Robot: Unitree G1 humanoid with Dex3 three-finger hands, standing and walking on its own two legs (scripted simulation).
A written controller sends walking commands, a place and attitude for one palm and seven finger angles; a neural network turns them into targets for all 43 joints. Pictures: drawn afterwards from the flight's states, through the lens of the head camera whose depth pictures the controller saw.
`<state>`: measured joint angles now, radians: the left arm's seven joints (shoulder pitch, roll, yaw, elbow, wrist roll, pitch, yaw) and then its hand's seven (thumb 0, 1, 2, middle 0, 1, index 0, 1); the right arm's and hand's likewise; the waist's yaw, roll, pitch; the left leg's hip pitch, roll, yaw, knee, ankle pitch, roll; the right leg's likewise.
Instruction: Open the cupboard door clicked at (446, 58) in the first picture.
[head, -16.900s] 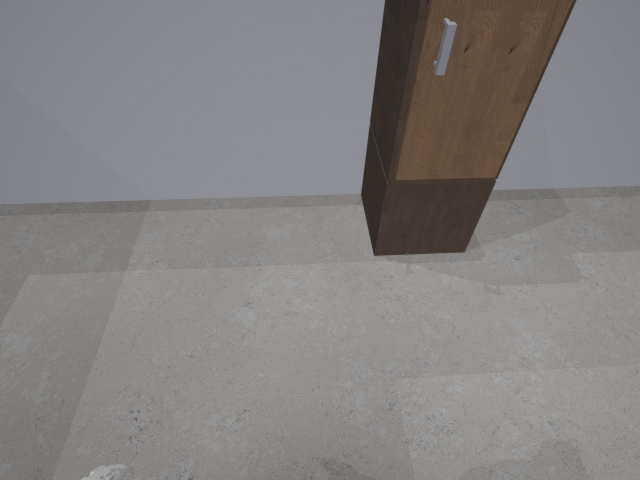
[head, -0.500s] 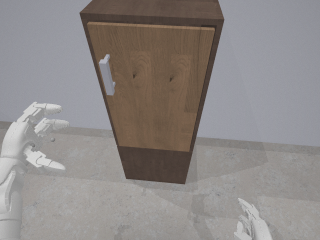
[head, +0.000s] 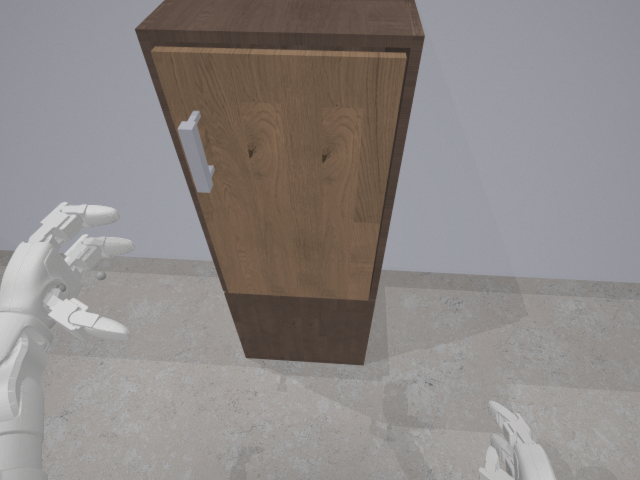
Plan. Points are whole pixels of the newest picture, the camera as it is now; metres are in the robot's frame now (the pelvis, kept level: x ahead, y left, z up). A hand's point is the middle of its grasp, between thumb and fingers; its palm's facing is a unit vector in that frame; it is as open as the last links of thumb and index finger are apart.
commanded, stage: raise the hand with hooked fingers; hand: left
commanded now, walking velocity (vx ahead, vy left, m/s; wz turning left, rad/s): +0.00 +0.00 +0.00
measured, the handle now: (200, 152) +0.56 +0.25 +0.11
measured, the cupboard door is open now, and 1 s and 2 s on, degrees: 0 0 0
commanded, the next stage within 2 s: move the hooked fingers beside the handle in 0.04 s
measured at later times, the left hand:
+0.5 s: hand (115, 246) +0.34 +0.28 +0.13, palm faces +0.06 -1.00 -0.03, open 14.0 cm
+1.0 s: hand (131, 210) +0.40 +0.29 +0.12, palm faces +0.03 -1.00 -0.02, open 14.0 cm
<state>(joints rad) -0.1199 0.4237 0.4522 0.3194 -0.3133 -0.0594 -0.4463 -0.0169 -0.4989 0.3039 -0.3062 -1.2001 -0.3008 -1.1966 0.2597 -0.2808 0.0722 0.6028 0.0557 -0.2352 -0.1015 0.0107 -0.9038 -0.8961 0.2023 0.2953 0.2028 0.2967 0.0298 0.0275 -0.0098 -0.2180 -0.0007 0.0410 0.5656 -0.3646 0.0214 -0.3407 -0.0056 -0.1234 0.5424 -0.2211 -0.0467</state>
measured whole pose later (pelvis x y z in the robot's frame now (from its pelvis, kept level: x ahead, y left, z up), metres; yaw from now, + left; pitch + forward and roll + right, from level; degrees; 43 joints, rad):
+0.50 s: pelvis -0.01 +0.00 +0.00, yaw +0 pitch +3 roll +0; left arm -0.37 0.50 0.45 0.62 -0.28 -0.11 -0.48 -0.02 -0.50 0.30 -0.31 -1.20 -0.30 -1.20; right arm 0.26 -0.30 0.08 0.62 0.06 -0.22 -0.11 0.01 -0.90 -0.90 0.20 0.30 0.20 0.30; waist 0.00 0.02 -0.01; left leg -0.30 0.00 0.04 0.62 -0.37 0.02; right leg -0.42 -0.01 -0.13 0.58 -0.22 -0.05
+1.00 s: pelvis +0.00 +0.01 -0.01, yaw -1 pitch +8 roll -1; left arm -0.60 0.58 0.48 0.91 -0.22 -0.20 -0.49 -0.02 -0.50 0.30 -0.31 -1.20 -0.30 -1.20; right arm 0.35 -0.31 0.07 0.62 0.05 -0.15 -0.08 0.01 -0.90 -0.90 0.20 0.30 0.20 0.30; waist -0.05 0.00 -0.04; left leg -0.40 -0.01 0.06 0.65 -0.38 0.04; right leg -0.52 -0.01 -0.10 0.59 -0.21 -0.03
